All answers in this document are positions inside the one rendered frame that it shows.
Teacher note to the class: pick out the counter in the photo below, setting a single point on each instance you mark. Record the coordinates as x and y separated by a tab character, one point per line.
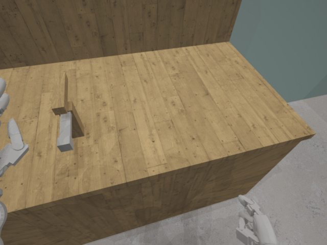
167	115

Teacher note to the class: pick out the left robot hand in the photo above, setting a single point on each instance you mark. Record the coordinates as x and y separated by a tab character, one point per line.
11	153

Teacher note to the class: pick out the right robot hand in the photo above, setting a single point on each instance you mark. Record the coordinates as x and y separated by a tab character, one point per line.
259	230

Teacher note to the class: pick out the tap lever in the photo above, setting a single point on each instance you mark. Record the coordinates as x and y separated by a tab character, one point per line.
65	142

